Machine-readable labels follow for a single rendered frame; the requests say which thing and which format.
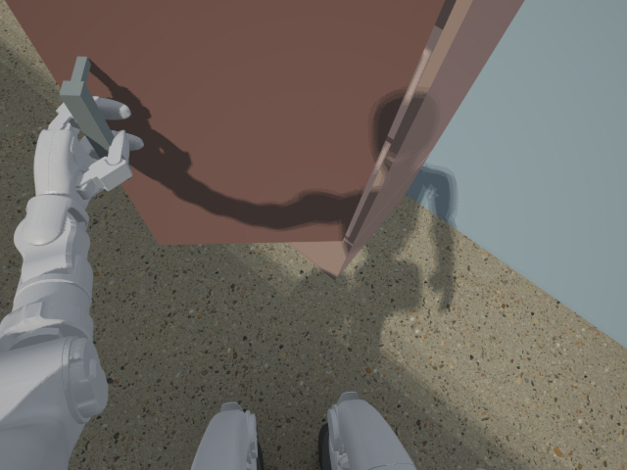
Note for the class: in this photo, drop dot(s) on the left robot thigh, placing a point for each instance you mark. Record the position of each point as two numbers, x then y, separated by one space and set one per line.
229 442

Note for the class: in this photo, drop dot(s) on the cupboard door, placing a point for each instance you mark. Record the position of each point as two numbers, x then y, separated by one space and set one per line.
262 120

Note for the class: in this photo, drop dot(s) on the right robot shin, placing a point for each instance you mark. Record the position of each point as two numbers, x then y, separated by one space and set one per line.
341 462

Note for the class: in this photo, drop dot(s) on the robot left forearm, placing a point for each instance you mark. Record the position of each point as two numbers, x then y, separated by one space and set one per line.
54 294

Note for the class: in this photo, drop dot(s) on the left robot upper arm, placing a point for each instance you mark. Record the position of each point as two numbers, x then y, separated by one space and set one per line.
48 392

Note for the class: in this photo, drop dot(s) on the robot left hand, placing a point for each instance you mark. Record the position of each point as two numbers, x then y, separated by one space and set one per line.
60 160

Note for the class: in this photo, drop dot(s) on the handle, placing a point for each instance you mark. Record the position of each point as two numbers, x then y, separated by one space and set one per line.
85 111

